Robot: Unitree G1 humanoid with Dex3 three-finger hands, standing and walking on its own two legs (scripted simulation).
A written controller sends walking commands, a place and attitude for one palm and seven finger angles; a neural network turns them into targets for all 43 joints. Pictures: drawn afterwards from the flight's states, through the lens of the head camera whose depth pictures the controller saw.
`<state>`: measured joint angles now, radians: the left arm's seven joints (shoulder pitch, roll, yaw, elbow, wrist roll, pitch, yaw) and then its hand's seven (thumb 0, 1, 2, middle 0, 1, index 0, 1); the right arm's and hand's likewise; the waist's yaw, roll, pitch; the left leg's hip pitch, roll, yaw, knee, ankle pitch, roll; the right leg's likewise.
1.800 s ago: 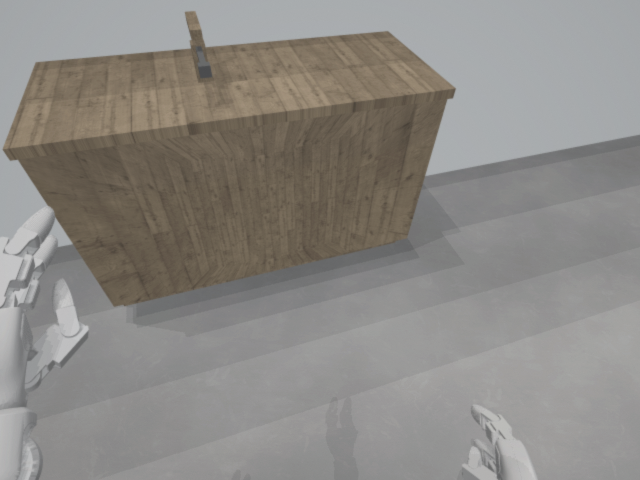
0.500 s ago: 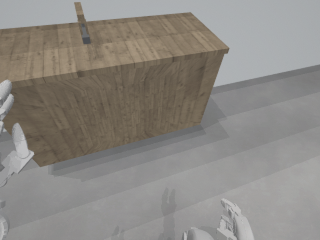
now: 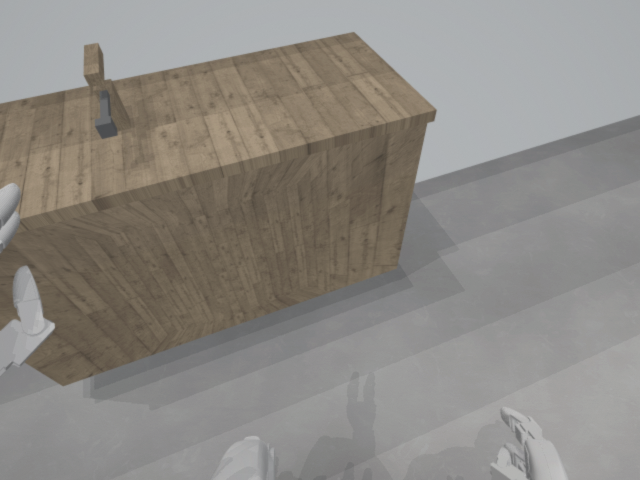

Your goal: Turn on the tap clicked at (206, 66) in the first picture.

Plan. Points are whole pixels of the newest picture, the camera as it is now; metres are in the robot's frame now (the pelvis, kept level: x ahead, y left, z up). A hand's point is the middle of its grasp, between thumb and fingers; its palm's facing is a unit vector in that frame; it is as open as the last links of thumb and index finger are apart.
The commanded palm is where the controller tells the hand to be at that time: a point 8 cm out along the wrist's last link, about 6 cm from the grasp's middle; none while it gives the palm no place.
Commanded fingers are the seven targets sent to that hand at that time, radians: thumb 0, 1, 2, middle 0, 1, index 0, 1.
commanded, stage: take the last steps up to it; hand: left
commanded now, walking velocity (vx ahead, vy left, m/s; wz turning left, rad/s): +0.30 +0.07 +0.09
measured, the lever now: (106, 127) +0.68 +0.42 +0.06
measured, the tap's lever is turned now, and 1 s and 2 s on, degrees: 0 0 0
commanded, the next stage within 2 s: come to a stop and stand still in 1.12 s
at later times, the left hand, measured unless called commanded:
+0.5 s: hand (46, 215) +0.34 +0.29 +0.19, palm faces +0.43 -0.83 -0.35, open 7.4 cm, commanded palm +0.27 +0.33 +0.18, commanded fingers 0.00 0.90 0.90 -0.20 -0.30 -0.20 -0.30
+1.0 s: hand (138, 167) +0.43 +0.23 +0.18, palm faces +0.37 -0.80 -0.47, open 7.4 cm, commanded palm +0.37 +0.28 +0.18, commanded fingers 0.00 0.90 0.90 -0.20 -0.30 -0.20 -0.30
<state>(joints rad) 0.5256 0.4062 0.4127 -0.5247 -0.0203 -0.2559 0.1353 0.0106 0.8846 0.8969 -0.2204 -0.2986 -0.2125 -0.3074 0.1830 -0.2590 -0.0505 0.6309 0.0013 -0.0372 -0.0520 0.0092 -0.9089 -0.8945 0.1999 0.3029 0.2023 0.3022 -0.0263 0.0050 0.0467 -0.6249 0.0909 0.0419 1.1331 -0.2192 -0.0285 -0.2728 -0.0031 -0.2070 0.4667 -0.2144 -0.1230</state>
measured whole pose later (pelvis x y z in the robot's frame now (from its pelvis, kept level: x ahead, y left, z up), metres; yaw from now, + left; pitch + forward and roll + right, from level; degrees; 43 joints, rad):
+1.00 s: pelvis +0.21 +0.00 -0.01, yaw +0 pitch -2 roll +1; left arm 0.48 0.37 0.37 -0.52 -0.01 -0.23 0.14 0.01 0.89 0.90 -0.22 -0.30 -0.21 -0.31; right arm 0.16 -0.24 -0.03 0.63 0.01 -0.04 -0.05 0.01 -0.91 -0.89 0.20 0.30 0.20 0.30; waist -0.03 0.01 0.07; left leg -0.49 0.07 0.05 1.09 -0.37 -0.02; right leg -0.32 -0.04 -0.18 0.56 -0.22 -0.08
